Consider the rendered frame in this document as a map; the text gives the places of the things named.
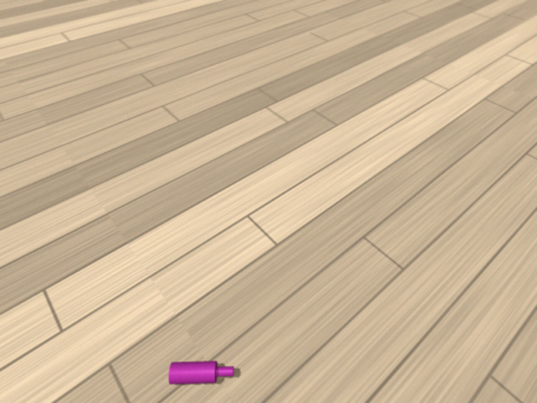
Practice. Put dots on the bottle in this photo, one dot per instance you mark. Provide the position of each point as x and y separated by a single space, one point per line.
197 372

